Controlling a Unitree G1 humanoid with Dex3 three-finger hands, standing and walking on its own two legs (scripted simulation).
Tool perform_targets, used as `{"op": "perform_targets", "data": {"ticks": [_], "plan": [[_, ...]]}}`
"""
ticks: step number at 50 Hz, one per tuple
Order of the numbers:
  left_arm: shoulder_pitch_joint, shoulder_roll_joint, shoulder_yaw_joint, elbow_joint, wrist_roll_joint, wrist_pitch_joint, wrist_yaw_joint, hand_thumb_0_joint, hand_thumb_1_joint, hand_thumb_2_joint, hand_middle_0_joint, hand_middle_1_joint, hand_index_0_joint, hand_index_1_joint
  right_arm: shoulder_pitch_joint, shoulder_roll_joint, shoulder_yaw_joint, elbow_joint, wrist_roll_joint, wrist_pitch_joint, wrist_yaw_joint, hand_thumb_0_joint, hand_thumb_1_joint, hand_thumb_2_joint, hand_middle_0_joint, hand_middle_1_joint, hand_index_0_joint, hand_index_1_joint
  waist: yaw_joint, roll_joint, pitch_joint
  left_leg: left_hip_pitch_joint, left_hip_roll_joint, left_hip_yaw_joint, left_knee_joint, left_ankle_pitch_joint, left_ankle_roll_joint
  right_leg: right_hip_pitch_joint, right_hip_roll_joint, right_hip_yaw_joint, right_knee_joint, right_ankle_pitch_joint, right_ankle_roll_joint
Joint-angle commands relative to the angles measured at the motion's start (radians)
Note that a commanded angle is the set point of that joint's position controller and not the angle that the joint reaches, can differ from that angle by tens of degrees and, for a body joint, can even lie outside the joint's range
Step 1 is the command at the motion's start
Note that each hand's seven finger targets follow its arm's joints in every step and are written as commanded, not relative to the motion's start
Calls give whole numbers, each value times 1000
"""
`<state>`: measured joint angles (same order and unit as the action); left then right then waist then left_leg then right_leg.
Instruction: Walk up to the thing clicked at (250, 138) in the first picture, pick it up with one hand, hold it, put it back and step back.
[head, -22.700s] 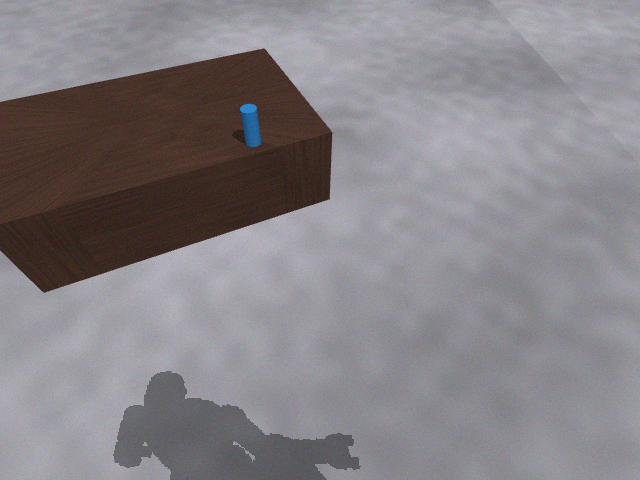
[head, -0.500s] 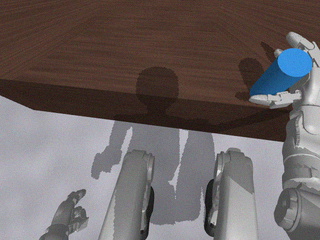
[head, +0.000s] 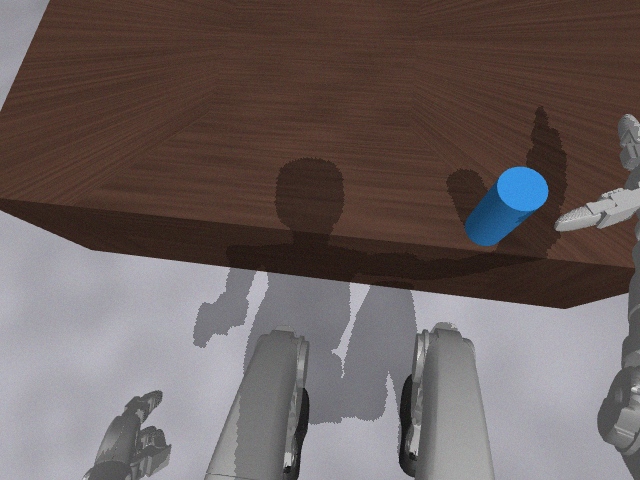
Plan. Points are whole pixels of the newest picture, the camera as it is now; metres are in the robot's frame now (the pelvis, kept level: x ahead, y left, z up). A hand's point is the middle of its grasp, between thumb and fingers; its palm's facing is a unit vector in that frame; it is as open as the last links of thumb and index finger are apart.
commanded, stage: home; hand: right
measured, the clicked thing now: (500, 210) +0.44 -0.22 -0.10
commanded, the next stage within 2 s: none
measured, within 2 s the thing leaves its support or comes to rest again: neither
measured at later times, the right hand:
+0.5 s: hand out of the picture +0.35 -0.33 +0.09, palm faces +0.32 +0.88 -0.36, open 17.3 cm
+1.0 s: hand out of the picture +0.21 -0.21 +0.13, palm faces +0.25 +0.93 -0.25, open 17.5 cm
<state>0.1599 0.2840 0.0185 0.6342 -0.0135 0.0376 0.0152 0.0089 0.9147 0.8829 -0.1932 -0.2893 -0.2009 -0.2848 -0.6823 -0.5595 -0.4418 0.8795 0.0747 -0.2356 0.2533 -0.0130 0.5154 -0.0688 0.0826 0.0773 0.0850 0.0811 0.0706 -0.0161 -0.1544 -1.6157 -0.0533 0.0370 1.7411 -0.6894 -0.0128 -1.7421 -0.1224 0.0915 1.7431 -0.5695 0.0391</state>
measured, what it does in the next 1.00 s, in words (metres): rises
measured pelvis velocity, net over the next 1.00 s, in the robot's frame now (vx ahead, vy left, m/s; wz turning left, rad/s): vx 0.07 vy -0.01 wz -0.12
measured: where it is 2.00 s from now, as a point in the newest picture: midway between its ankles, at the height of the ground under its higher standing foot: (350, 447)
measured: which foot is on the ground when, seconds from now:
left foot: down 0.00-1.00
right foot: down 0.00-1.00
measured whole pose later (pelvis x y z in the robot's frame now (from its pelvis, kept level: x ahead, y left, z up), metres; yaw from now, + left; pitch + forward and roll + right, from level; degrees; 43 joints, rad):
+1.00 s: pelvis +0.07 -0.01 +0.21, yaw -7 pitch +6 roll +2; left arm 0.18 0.19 -0.04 0.50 -0.04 0.00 0.14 0.01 0.89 0.90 -0.21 -0.30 -0.20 -0.30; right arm 0.42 -0.19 0.02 0.18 0.04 0.10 -0.14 -0.01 0.54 -0.05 0.06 0.05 0.06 0.06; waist 0.00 -0.03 -0.06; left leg -0.45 0.02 0.03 0.81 -0.46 -0.03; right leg -0.58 -0.06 0.01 0.85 -0.37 0.02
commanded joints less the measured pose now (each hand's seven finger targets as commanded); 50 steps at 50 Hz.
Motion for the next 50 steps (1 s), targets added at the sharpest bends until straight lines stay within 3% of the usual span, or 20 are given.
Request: {"op": "perform_targets", "data": {"ticks": [1, 4, 8, 10, 13, 15, 17, 19, 20, 23, 27, 29, 30, 31, 33, 35, 38, 41, 43, 50], "plan": [[170, 199, 73, -87, -12, 21, 11, 0, 896, 900, -204, -307, -206, -305, -242, -460, -98, -264, -77, 10, -115, 0, 480, -79, 47, 58, 58, 58, -47, -154, -742, 432, -9, -4, -372, 352, 30, 737, 38, -43, -287, 295, -62], [180, 173, 63, -95, -14, 36, 21, 0, 892, 899, -199, -296, -200, -296, -235, -451, -80, -324, -100, 36, -196, 0, 488, -91, 58, 63, 58, 63, -31, -188, -693, 513, -7, -7, -467, 387, 26, 848, 36, -49, -384, 322, -63], [180, 135, 29, -79, -12, 37, 36, 0, 887, 896, -199, -296, -199, -295, -135, -328, -30, -87, -122, 74, -295, 0, 537, -62, 53, 55, 53, 55, 34, -108, -434, 564, -3, 3, -601, 371, 23, 846, 50, -47, -506, 259, -63], [193, 149, 34, -79, -9, 36, 43, 0, 894, 900, -199, -297, -200, -296, -140, -308, -11, -80, -122, 81, -321, 0, 533, -65, 54, 55, 54, 55, 25, -151, -456, 613, -1, 6, -647, 402, 29, 952, 52, -52, -563, 304, -56], [213, 154, 40, -73, -14, 31, 45, 0, 894, 900, -199, -297, -200, -296, -42, -174, 60, 0, -109, 110, -340, 0, 554, -53, 52, 52, 52, 52, 35, -154, -354, 636, -4, 27, -722, 409, 36, 1050, 52, -42, -665, 331, -46], [216, 169, 50, -65, -17, 31, 49, 0, 894, 900, -199, -296, -200, -296, -27, -168, 70, -46, -105, 120, -359, 0, 522, -71, 55, 57, 55, 57, 20, -179, -320, 654, -3, 38, -760, 380, 44, 1118, 45, -19, -743, 321, -34], [203, 161, 44, -80, -24, 29, 49, 0, 894, 900, -199, -296, -200, -295, 85, -74, 128, -12, -97, 138, -363, 0, 511, -78, 56, 59, 56, 59, 16, -153, -271, 692, 0, 49, -797, 367, 45, 1160, 41, 4, -815, 297, -26], [207, 149, 45, -84, -28, 28, 56, 0, 894, 900, -199, -297, -200, -296, 123, -78, 131, -113, -86, 144, -380, 0, 534, -64, 54, 55, 54, 55, -4, -142, -292, 779, -1, 47, -849, 399, 46, 1214, 44, -10, -850, 336, -29], [206, 137, 38, -90, -31, 26, 58, 0, 894, 900, -199, -297, -200, -296, 188, -11, 174, -127, -79, 154, -380, 0, 510, -78, 56, 59, 56, 59, -1, -145, -272, 796, 2, 49, -865, 400, 46, 1240, 44, -9, -874, 336, -26], [193, 124, 33, -89, -32, 19, 71, 0, 895, 900, -199, -297, -200, -296, 299, 12, 196, -235, -68, 168, -402, 0, 531, -66, 54, 56, 54, 56, -15, -128, -271, 890, 3, 49, -915, 451, 45, 1302, 48, -26, -913, 406, -26], [139, 102, 17, -122, -33, 10, 95, 0, 894, 900, -199, -296, -200, -295, 341, -23, 196, -488, -60, 165, -431, 0, 529, -68, 54, 56, 54, 56, -46, -175, -251, 993, 14, 33, -969, 441, 48, 1351, 56, -47, -984, 370, -24], [114, 88, 14, -138, -34, -2, 104, 0, 894, 900, -199, -297, -200, -297, 566, 107, 266, -448, -49, 183, -432, 0, 560, -49, 51, 51, 51, 51, -40, -113, -171, 1016, 15, 37, -997, 436, 43, 1342, 60, -53, -1010, 359, -26], [97, 75, 8, -148, -32, -8, 107, 0, 894, 900, -199, -297, -200, -296, 574, 133, 295, -505, -44, 186, -432, 0, 535, -63, 53, 55, 53, 55, -35, -127, -144, 1022, 17, 38, -1008, 429, 41, 1343, 60, -56, -1024, 344, -26], [86, 80, 11, -157, -32, -11, 114, 0, 895, 900, -199, -297, -200, -297, 574, 91, 260, -583, -45, 184, -441, 0, 536, -63, 53, 55, 53, 55, -48, -125, -175, 1045, 19, 35, -1012, 447, 40, 1362, 61, -60, -1023, 366, -28], [58, 74, 11, -174, -30, -16, 118, 0, 894, 900, -199, -297, -200, -297, 650, 104, 291, -694, -43, 189, -445, 0, 528, -67, 54, 56, 54, 56, -63, -167, -164, 1078, 21, 34, -1023, 450, 42, 1389, 63, -68, -1043, 373, -20], [45, 47, 4, -197, -33, -29, 120, 0, 894, 900, -200, -298, -200, -297, 888, 285, 417, -638, -30, 218, -428, 0, 553, -52, 52, 52, 52, 52, -36, -45, -67, 1078, 13, 44, -1046, 452, 29, 1360, 64, -78, -1043, 367, -32], [23, 52, 9, -211, -30, -36, 125, 0, 895, 900, -200, -298, -200, -297, 884, 188, 359, -829, -35, 224, -438, 0, 516, -74, 55, 58, 55, 58, -57, -73, -77, 1108, 15, 40, -1057, 453, 26, 1370, 73, -95, -1049, 369, -35], [19, 36, 1, -226, -28, -49, 129, 0, 895, 901, -200, -299, -200, -298, 1012, 297, 446, -787, -31, 253, -416, 0, 550, -54, 52, 52, 52, 52, -23, 28, 10, 1091, 15, 38, -1074, 435, 13, 1328, 80, -105, -1042, 338, -48], [19, 42, 7, -239, -24, -55, 137, 0, 895, 901, -200, -299, -200, -298, 967, 224, 385, -917, -37, 252, -422, 0, 543, -58, 52, 53, 52, 53, -40, -13, -68, 1121, 23, 25, -1061, 488, 12, 1363, 86, -109, -1023, 393, -47], [22, 39, 4, -257, -15, -88, 151, 0, 894, 900, -200, -298, -200, -298, 957, 239, 387, -941, -43, 292, -408, 0, 581, -36, 49, 47, 49, 47, -29, -2, -38, 1118, 42, 4, -1068, 495, 0, 1351, 99, -119, -1001, 377, -52]]}}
